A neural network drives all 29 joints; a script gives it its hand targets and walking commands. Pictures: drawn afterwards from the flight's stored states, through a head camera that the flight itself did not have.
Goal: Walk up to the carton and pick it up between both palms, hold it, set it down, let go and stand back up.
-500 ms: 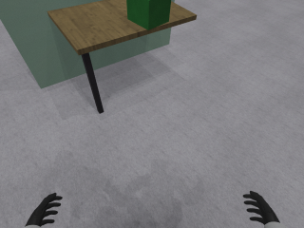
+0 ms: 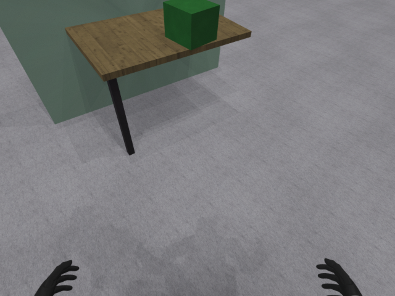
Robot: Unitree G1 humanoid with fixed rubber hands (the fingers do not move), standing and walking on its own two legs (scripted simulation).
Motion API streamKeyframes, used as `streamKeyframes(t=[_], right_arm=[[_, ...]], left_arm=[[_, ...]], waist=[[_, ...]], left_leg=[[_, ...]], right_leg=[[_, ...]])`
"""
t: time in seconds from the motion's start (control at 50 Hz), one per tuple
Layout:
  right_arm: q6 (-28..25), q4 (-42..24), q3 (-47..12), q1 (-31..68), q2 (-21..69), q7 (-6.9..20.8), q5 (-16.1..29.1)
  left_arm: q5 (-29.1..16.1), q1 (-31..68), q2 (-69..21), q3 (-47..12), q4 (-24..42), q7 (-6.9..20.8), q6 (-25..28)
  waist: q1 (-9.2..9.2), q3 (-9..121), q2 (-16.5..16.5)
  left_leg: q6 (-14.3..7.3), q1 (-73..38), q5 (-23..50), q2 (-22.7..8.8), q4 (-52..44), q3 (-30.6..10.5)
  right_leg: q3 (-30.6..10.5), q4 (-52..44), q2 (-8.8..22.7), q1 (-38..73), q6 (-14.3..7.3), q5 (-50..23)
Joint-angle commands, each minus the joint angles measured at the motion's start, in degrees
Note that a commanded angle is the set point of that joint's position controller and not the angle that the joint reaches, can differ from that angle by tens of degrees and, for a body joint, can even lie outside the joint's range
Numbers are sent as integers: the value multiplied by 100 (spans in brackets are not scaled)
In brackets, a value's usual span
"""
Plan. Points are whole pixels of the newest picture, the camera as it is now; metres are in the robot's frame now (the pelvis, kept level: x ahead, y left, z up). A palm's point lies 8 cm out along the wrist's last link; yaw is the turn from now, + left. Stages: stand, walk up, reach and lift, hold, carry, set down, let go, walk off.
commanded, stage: stand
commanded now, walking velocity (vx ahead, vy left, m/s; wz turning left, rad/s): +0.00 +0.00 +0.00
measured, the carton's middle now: (191, 21) +1.44 +0.04 -0.04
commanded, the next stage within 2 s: walk up in 0.46 s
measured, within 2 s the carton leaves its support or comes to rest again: neither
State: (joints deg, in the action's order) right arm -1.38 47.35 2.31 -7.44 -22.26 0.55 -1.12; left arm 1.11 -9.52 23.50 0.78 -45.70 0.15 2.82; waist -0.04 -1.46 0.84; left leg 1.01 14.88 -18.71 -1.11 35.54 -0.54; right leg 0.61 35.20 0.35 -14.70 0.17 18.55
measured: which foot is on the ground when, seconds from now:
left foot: down 0.00-0.88, up 0.90-1.00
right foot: down 0.00-1.00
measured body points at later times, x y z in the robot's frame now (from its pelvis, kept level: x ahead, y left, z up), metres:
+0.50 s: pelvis +0.00 +0.00 +0.01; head +0.00 +0.00 +0.46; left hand +0.12 +0.32 -0.09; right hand +0.12 -0.31 -0.09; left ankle +0.00 +0.13 -0.73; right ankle +0.00 -0.12 -0.73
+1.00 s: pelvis +0.06 -0.06 +0.02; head +0.07 -0.05 +0.47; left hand +0.11 +0.31 -0.06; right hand +0.21 -0.39 -0.07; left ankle +0.03 +0.09 -0.67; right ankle +0.05 -0.14 -0.73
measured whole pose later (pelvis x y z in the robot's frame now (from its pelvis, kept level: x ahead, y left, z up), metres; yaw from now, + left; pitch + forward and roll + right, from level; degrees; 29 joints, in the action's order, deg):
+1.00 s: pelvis +0.06 -0.06 +0.02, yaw +10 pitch +0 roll +1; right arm -2.6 47.5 4.7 -17.8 -27.7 0.8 -0.7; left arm 2.7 -13.9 28.2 7.0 -43.3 3.5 2.6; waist -2.1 -0.5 1.6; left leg -1.0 25.4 -22.5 0.7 54.8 -4.5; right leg 3.4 23.7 -1.5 -9.0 -3.6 15.4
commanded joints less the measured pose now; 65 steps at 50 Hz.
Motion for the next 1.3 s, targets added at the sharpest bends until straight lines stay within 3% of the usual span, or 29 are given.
streamKeyframes(t=[0.0, 0.16, 0.22, 0.24, 0.26, 0.28, 0.36, 0.38, 0.54, 0.62, 0.64, 0.66, 0.7, 0.74, 0.78, 0.8, 0.84, 0.86, 0.88, 0.9, 0.94, 1.0, 1.02, 1.06, 1.08, 1.18, 1.24, 1.26, 1.28], right_arm=[[-76, -199, 155, 212, -968, -53, -46], [-110, 85, 159, 216, -1222, -29, 5], [-83, 150, 44, 185, -876, 23, 66], [-115, 151, 119, 222, -1041, 39, 80], [-134, 305, 102, 173, -999, -16, 63], [-102, 337, 33, 353, -1009, -12, 80], [-72, 444, -1, 216, -1062, -29, 23], [-32, 514, -31, 233, -946, -28, 29], [-53, 725, 14, 331, -1155, -17, 95], [-89, 754, -95, 316, -865, -25, 83], [-174, 607, 414, -562, -1963, 80, 51], [-153, 574, 461, -473, -2024, 150, -8], [-155, 360, 596, -144, -2020, 139, -65], [-247, 192, 585, -557, -1887, 104, -82], [-321, 80, 584, -980, -1744, 95, -38], [-299, -131, 669, -810, -2010, 71, 10], [-218, -592, 559, 198, -1678, 95, 71], [-197, -752, 383, 469, -1209, 64, 45], [-190, -788, 307, 356, -881, -12, 60], [-156, -716, 390, -105, -1261, -60, 59], [-242, -350, 412, -1097, -1733, -12, 32], [-246, -236, 385, -1281, -1608, 122, 66], [-255, -451, 333, -912, -1518, 129, 54], [-248, -518, 309, -855, -1481, 200, 108], [-234, -541, 285, -680, -1409, 192, 120], [-274, -809, 296, -178, -1267, 19, 52], [-307, -594, 461, -1240, -1359, -95, -41], [-340, -303, 534, -2191, -1556, -154, -139], [-351, -279, 653, -2696, -1785, -198, -117]], left_arm=[[-9, 235, 779, 226, 275, -44, 9], [-18, 224, 688, 133, -43, 43, 27], [-57, 318, 987, 226, -229, -17, 62], [-37, 298, 865, 164, -241, -31, 45], [-28, 367, 1015, 216, -274, -4, 49], [-67, 217, 935, 164, -253, 7, 69], [-113, 367, 1042, 185, -446, -23, -32], [-104, 471, 903, 141, -413, -38, -34], [-117, 329, 930, 134, -742, -25, -48], [-40, 521, 1066, 186, -787, -42, -40], [138, 543, 1613, 608, -223, 164, -34], [186, 565, 1619, 655, -154, 232, -51], [90, 485, 1126, 602, -8, 368, -122], [85, 542, 1081, 652, 176, 395, -95], [146, 721, 1086, 714, 387, 426, -54], [130, 596, 1131, 749, 479, 469, -48], [115, -554, 1234, 854, 185, 418, 56], [174, -1621, 1591, 990, -101, 297, 51], [279, -1552, 2063, 1126, 82, 253, 40], [251, -559, 2134, 1076, 488, 284, 9], [115, -68, 1855, 1000, 805, 281, 68], [87, -449, 1395, 908, 719, 324, 113], [104, -551, 1321, 861, 748, 352, 86], [59, -576, 1490, 920, 772, 474, 63], [62, -753, 1347, 848, 790, 441, 39], [39, -1068, 1406, 746, 987, 464, -8], [-24, -922, 1588, 736, 1224, 322, -36], [-41, -1093, 1420, 688, 1257, 316, -26], [-76, -1256, 1246, 619, 1291, 309, -86]], waist=[[-31, 95, -225], [-79, 71, -132], [120, 328, 196], [111, 334, -230], [85, 392, 185], [-12, 495, -176], [-8, 52, -386], [-17, 103, 19], [36, 159, -354], [14, 232, 233], [63, 639, 2], [-12, 6, -145], [5, -512, -846], [107, -391, -593], [228, -92, -924], [54, 73, -1073], [-788, 321, -685], [-1373, 496, 693], [-1320, 110, 1372], [-703, -622, 571], [-146, -591, -108], [-189, -420, 283], [-278, -595, 269], [-206, -664, 1026], [-366, -790, 599], [-464, -658, 700], [120, 247, 237], [575, 888, -391], [806, 1126, -804]], left_leg=[[-471, 58, 316, -411, -905, -474], [-376, 28, 78, -416, -1040, -500], [-349, -228, 922, -416, -1055, -490], [-336, -333, 944, -419, -944, -408], [-319, -443, 1044, -398, -1012, -389], [-382, -491, 1538, -472, -973, -507], [-325, -268, 1180, -392, -1283, -341], [-425, -271, 1130, -507, -1370, -512], [-297, -399, 901, -460, -1622, -517], [-267, -711, 1718, -558, -1536, -446], [-614, -301, -986, -587, -1593, -1290], [-815, 201, -2067, -694, -1805, -1954], [-1185, -9, -2351, -1188, -2259, -2604], [-1375, -795, -1737, -1333, -2191, -3175], [-1492, -1460, -1848, -1411, -2221, -3306], [-1458, -1234, -1542, -1564, -2073, -3338], [-904, 891, -1044, -665, -1053, -1930], [-500, 2423, -1325, 349, 717, -774], [-169, 3456, -1333, 839, 2285, -454], [-115, 3505, -711, 195, 2291, -863], [-248, 2869, -339, -272, 2535, -698], [-201, 2223, 301, -406, 1944, -251], [-112, 2080, 320, -435, 1727, -199], [-107, 1938, 523, -564, 1071, -70], [-116, 2040, 653, -375, 906, 161], [-278, 1137, 1240, -98, 347, 799], [-523, -659, 1403, -17, -206, 490], [-776, -1953, 1162, 25, -387, 295], [-1083, -3065, 653, -617, -782, -872]], right_leg=[[-536, -728, 419, -21, -391, -483], [-595, -1031, 435, 49, -400, -345], [-548, -1139, 435, 246, -293, -792], [-644, -1149, 610, 267, -317, -1160], [-605, -1118, 581, 279, -307, -1041], [-493, -1015, 549, 430, -259, -1406], [-648, -1256, 583, 441, -300, -1312], [-675, -1255, 614, 446, -373, -1260], [-561, -1463, 548, 527, -199, -1213], [-534, -1492, 566, 521, -201, -1542], [63, -690, 251, 857, -261, 1472], [-213, -363, 153, 232, -314, 2143], [-35, 202, -117, -884, -211, 1387], [-433, 369, 58, -1526, -258, 1126], [-549, 351, 117, -1952, -190, 1243], [-840, -21, 289, -1569, -266, 1251], [-615, -1284, 194, 1229, -321, -3], [-1210, -2331, 615, 2817, -387, 920], [-3103, -2631, 1930, 2693, -502, 1500], [-3449, -2824, 2461, 1643, -805, 1999], [-2762, -2878, 2145, 1143, -795, 2392], [-1113, -2561, 1168, 1201, -487, 359], [-900, -2612, 1119, 806, -664, 313], [-502, -2649, 964, 662, -941, 595], [-375, -2586, 988, 890, -757, 9], [101, -2019, 1168, 618, -705, -2359], [366, -233, 1064, 498, -504, -3811], [561, 1441, 709, 8, -452, -3431], [605, 2722, 235, -1228, -251, -1585]])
